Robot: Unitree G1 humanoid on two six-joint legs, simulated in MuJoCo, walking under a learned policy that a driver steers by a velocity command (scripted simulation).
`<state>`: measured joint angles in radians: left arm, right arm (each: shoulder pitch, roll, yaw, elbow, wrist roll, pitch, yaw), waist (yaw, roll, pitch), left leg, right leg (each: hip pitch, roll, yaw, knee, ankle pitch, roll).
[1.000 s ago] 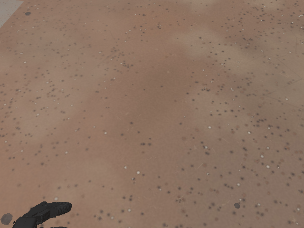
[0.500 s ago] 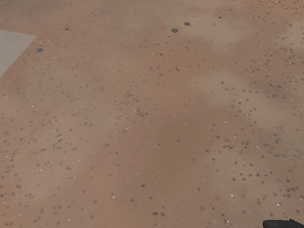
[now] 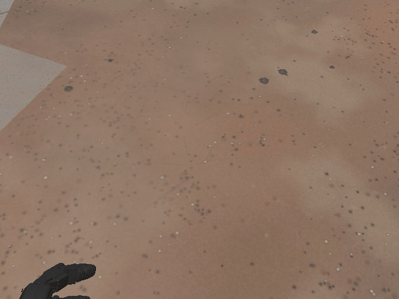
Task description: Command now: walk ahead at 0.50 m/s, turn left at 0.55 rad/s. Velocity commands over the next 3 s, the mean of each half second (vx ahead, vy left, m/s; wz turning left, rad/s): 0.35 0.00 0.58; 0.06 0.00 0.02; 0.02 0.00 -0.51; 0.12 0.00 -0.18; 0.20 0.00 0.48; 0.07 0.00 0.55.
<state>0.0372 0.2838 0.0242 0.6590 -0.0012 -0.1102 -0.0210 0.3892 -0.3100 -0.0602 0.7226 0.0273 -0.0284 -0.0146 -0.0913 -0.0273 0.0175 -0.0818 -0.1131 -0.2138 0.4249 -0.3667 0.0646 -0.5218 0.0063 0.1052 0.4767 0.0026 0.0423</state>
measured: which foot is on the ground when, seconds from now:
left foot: down 0.00-0.04, up 0.06-0.48, down 0.50-1.00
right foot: up 0.00-0.02, down 0.04-0.50, up 0.52-0.84, down 0.86-1.00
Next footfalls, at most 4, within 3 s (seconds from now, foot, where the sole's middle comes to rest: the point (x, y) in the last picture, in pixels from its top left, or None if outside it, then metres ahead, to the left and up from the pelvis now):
0.04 right None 0.19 -0.13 -0.77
0.50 left None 0.37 0.15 -0.77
0.86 right None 0.40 -0.08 -0.77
1.46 right None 0.36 -0.12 -0.77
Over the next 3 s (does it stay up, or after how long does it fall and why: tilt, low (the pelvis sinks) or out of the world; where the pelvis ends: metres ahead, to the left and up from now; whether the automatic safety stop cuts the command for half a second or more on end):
stays up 0.58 0.02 0.01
